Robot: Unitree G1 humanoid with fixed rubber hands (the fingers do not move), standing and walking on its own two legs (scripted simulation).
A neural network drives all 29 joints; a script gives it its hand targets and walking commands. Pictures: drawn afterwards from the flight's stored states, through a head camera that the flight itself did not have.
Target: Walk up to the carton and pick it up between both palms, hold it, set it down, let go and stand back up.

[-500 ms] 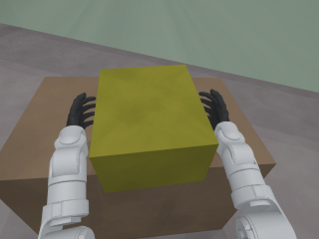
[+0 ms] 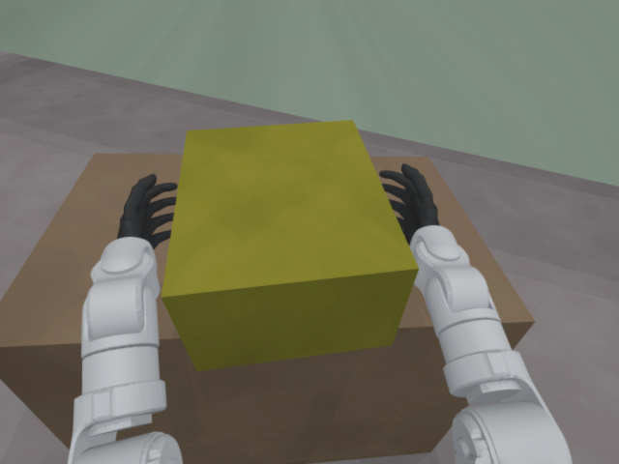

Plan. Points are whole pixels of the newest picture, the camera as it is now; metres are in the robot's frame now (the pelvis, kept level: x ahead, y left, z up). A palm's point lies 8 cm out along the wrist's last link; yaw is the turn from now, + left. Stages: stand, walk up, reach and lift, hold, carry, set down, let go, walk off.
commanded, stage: hold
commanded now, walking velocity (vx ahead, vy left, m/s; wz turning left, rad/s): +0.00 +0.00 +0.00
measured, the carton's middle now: (283, 231) +0.40 +0.00 +0.12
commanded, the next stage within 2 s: set down in 1.04 s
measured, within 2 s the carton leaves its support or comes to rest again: neither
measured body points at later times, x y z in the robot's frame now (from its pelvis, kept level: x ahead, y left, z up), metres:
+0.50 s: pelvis +0.01 +0.01 +0.00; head -0.03 +0.03 +0.45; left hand +0.37 +0.18 +0.16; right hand +0.37 -0.17 +0.18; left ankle +0.01 +0.11 -0.75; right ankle +0.03 -0.10 -0.75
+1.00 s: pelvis +0.00 +0.00 +0.00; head -0.03 +0.02 +0.45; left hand +0.37 +0.19 +0.17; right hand +0.38 -0.17 +0.18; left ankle +0.01 +0.11 -0.75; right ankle +0.03 -0.10 -0.75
